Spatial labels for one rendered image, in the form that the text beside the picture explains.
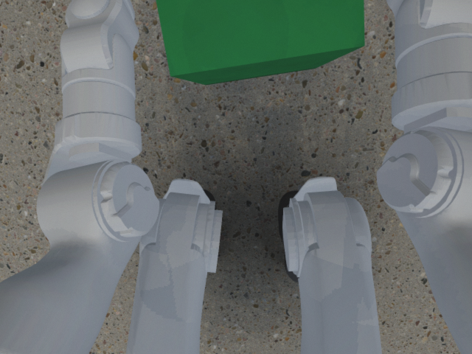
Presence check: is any carton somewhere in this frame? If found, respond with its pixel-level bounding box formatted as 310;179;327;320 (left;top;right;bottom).
156;0;365;85

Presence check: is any robot right forearm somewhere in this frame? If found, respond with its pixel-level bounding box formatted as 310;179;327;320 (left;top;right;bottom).
386;0;472;134

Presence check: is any right robot upper arm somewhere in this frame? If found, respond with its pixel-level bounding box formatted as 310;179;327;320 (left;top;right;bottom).
377;126;472;354

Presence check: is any robot left foot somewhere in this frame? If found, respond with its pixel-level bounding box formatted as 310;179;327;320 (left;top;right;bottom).
204;190;216;210

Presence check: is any robot left forearm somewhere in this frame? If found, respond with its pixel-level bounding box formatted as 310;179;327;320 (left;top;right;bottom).
41;0;142;187

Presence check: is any right robot shin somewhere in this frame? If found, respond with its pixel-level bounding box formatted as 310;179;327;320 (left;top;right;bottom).
293;176;372;274

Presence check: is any left robot upper arm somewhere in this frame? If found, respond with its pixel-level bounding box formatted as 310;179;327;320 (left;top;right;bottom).
0;159;159;354

